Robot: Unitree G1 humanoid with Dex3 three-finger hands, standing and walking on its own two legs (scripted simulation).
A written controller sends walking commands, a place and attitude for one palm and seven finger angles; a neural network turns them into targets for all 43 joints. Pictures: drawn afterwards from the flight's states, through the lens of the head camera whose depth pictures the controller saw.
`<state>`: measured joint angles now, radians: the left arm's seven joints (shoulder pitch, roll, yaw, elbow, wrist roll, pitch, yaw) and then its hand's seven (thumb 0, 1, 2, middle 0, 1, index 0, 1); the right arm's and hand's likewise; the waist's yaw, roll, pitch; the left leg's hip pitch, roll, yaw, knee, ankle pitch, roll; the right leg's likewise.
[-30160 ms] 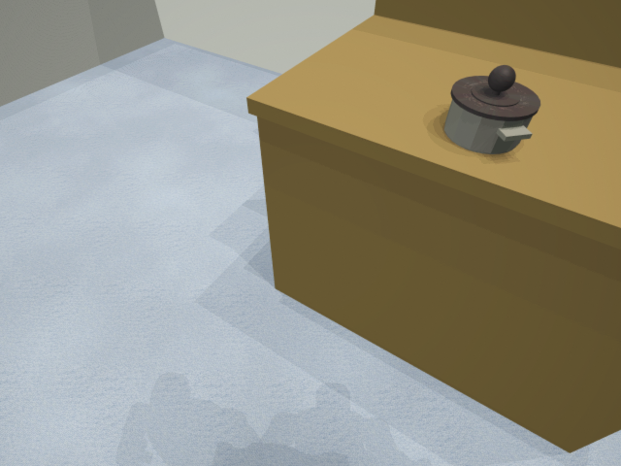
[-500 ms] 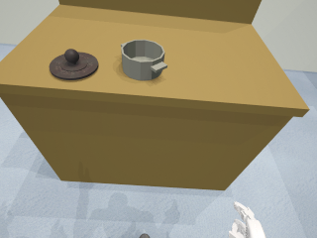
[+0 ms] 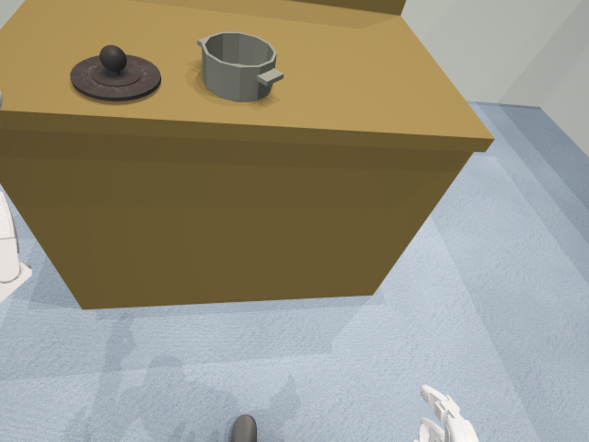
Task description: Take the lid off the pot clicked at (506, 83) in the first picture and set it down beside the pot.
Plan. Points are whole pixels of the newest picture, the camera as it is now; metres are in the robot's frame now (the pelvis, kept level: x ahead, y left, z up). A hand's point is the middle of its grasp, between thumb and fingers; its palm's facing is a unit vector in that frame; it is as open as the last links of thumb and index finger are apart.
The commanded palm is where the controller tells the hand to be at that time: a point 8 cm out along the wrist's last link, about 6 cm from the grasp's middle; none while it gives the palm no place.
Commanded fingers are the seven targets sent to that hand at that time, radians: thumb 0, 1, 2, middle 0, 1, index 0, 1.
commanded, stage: stop stepping back and stand still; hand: left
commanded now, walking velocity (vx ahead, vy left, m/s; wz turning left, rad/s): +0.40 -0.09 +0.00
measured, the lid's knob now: (113, 58) +0.75 +0.36 +0.09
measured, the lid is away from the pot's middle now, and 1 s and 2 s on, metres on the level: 0.24 0.24 0.24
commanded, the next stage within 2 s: let the arm hang, fingers relaxed in 0.58 s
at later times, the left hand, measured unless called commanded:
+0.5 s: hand out of the picture +0.06 +0.25 +0.25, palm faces +0.26 -0.80 -0.54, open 7.4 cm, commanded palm +0.01 +0.34 +0.26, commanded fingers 0.00 0.90 0.90 -0.20 -0.30 -0.20 -0.30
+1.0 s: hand out of the picture +0.02 +0.24 -0.18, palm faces +0.29 -0.94 -0.16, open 6.7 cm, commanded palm none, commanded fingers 0.00 0.90 0.90 -0.20 -0.30 -0.20 -0.30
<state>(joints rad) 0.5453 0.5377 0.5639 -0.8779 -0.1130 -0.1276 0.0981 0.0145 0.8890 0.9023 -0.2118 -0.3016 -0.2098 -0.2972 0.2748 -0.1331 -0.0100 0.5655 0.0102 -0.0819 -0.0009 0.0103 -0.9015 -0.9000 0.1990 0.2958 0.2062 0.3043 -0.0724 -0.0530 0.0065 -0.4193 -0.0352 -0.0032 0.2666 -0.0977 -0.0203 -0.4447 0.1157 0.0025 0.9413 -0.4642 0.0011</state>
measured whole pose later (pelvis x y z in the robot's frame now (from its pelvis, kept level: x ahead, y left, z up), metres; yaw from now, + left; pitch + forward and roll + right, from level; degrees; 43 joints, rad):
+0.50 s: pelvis -0.12 +0.06 -0.01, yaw +1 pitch +2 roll -3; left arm 0.59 0.59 0.54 -0.98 -0.10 -0.24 0.09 0.02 0.89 0.90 -0.21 -0.30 -0.21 -0.30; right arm 0.28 -0.07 0.05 0.51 0.01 -0.05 0.02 0.01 -0.90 -0.90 0.20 0.30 0.21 0.30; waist -0.05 -0.05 0.01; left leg -0.29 0.11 -0.04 0.56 -0.31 -0.06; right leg -0.41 0.05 -0.13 0.78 -0.41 0.00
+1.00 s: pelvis -0.05 +0.07 -0.04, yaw +11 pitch +3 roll +1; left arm 0.23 0.08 0.06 0.84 -0.02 -0.06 0.02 -0.16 1.01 0.90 -0.17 -0.28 -0.21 -0.30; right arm 0.33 -0.24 -0.03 0.88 -0.03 0.06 -0.02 0.01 -0.91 -0.90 0.20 0.30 0.20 0.30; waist -0.01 0.03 0.02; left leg -0.51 0.02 -0.01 1.06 -0.55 -0.04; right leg -0.32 0.01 -0.08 0.78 -0.51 -0.08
